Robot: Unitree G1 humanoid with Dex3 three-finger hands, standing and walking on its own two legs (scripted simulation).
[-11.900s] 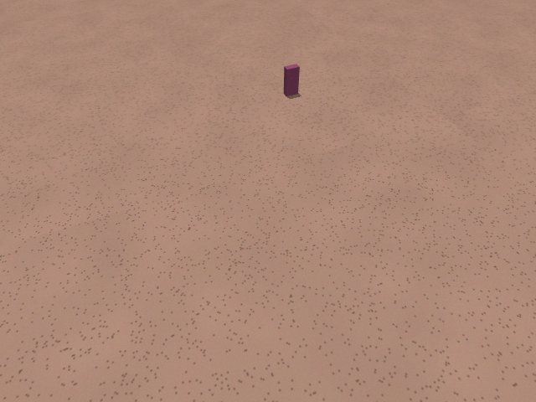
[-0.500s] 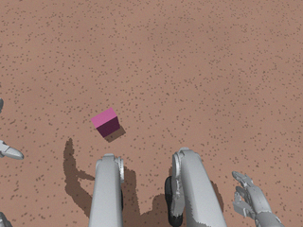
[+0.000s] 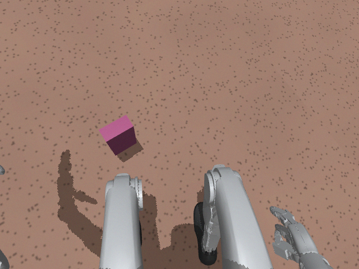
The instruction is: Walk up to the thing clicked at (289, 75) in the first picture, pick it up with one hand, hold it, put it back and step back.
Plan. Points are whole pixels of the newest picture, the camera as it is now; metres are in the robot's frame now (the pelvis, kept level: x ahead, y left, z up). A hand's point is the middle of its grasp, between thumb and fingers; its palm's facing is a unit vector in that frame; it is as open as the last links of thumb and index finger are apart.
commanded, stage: go down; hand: left
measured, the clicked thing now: (120, 137) +0.47 +0.16 -0.33
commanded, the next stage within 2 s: approach in 0.50 s
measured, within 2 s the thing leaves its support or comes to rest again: neither
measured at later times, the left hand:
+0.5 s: hand out of the picture +0.40 +0.37 -0.03, palm faces +0.09 -0.99 -0.10, open 17.5 cm
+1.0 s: hand (41, 134) +0.42 +0.33 -0.15, palm faces -0.01 -1.00 +0.01, open 17.2 cm
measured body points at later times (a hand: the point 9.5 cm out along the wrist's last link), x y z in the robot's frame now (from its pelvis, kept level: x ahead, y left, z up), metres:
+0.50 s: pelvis -0.01 +0.00 -0.03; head +0.20 +0.06 +0.37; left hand +0.39 +0.43 -0.02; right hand +0.13 -0.28 -0.13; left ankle +0.07 +0.12 -0.40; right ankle +0.10 -0.13 -0.40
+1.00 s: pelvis -0.01 +0.00 -0.09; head +0.22 +0.09 +0.29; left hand +0.41 +0.38 -0.15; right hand +0.13 -0.28 -0.16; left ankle +0.07 +0.12 -0.40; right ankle +0.10 -0.13 -0.40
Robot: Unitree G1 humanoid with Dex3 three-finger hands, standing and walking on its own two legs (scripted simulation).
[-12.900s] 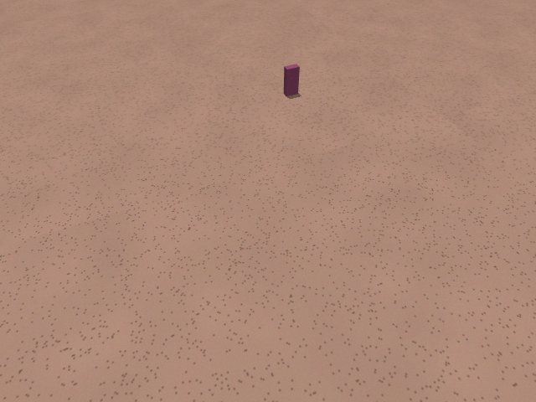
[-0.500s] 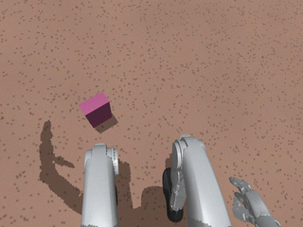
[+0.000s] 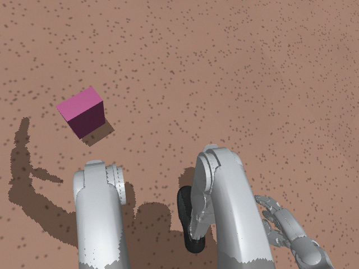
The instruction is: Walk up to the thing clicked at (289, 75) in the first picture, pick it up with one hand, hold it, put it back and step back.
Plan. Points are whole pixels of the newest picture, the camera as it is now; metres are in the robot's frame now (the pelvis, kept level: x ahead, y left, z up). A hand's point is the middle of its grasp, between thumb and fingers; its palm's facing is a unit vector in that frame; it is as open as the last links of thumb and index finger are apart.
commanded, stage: approach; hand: left
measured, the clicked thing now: (84, 116) +0.47 +0.18 -0.25
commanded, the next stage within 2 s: close in in 0.10 s
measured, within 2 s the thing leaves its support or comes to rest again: neither
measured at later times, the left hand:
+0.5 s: hand (50, 129) +0.42 +0.25 -0.19, palm faces +0.03 -1.00 +0.05, open 17.5 cm
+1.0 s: hand (74, 128) +0.43 +0.21 -0.21, palm faces +0.04 -1.00 +0.00, open 17.3 cm
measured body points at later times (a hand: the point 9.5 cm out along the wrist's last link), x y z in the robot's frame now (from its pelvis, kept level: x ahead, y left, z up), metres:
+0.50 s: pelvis -0.01 +0.01 -0.05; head +0.22 +0.15 +0.31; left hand +0.41 +0.31 -0.19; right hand +0.13 -0.25 -0.10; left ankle +0.08 +0.12 -0.31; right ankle +0.12 -0.13 -0.31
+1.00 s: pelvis -0.02 +0.02 -0.06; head +0.22 +0.16 +0.29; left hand +0.42 +0.26 -0.21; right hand +0.10 -0.25 -0.10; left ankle +0.08 +0.12 -0.31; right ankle +0.12 -0.13 -0.31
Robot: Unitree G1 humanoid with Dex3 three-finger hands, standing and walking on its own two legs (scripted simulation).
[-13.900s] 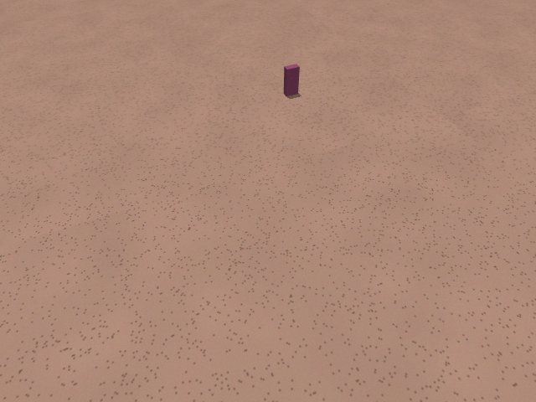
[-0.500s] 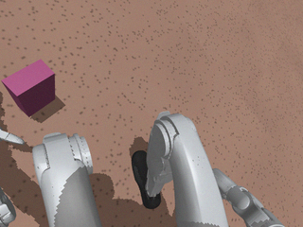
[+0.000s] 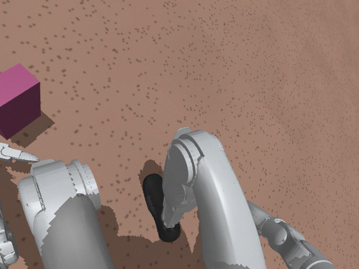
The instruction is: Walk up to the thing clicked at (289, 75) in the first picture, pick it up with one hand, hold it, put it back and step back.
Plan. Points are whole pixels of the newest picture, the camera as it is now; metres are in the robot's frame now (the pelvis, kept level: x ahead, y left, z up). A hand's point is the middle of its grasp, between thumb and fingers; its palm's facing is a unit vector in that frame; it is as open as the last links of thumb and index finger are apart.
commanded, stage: close in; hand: left
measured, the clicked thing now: (12, 106) +0.47 +0.22 -0.19
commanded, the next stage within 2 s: rest palm in 0.02 s
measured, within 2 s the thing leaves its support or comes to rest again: leaves its support in 1.94 s
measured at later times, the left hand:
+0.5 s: hand (5, 120) +0.43 +0.23 -0.17, palm faces +0.21 -0.98 -0.01, open 15.2 cm
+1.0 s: hand (4, 114) +0.45 +0.23 -0.17, palm faces +0.22 -0.98 -0.01, open 9.7 cm
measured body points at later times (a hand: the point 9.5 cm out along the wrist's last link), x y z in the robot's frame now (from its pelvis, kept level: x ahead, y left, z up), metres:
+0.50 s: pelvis +0.00 +0.00 +0.00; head +0.23 +0.17 +0.34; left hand +0.41 +0.28 -0.16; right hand +0.16 -0.25 -0.04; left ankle +0.08 +0.12 -0.26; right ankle +0.15 -0.13 -0.26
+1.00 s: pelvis +0.00 +0.00 +0.00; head +0.24 +0.18 +0.33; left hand +0.43 +0.28 -0.17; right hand +0.15 -0.25 -0.04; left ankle +0.08 +0.12 -0.26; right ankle +0.15 -0.13 -0.26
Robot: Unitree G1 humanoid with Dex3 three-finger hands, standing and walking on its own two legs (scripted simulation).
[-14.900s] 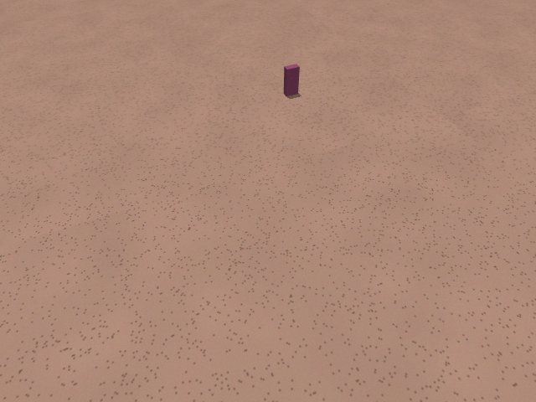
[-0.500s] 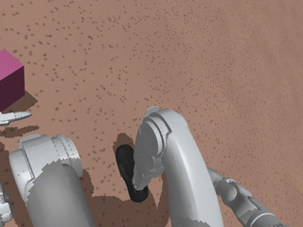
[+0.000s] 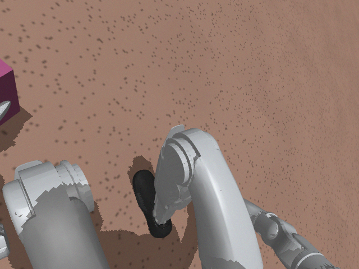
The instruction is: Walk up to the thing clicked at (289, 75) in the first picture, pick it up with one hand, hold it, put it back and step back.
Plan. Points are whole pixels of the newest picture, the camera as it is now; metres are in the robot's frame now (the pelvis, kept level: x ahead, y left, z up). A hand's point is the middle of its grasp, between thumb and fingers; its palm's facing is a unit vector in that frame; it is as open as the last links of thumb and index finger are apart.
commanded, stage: close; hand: left
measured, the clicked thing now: out of the picture +0.46 +0.24 -0.19
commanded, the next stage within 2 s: settle in 0.62 s
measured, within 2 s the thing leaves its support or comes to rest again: leaves its support in 0.94 s
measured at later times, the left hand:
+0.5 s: hand out of the picture +0.44 +0.24 -0.18, palm faces +0.27 -0.96 +0.00, open 8.4 cm
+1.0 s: hand out of the picture +0.44 +0.25 -0.16, palm faces +0.26 -0.97 -0.01, open 8.6 cm
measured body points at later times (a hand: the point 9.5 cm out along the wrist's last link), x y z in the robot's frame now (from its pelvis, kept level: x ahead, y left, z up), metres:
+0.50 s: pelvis +0.00 +0.00 +0.00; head +0.24 +0.19 +0.33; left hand +0.42 +0.29 -0.17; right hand +0.15 -0.25 -0.03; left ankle +0.08 +0.12 -0.26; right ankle +0.16 -0.13 -0.26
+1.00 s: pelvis +0.00 +0.00 +0.00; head +0.23 +0.18 +0.33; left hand +0.43 +0.30 -0.16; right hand +0.15 -0.25 -0.04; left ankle +0.08 +0.12 -0.26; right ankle +0.16 -0.13 -0.26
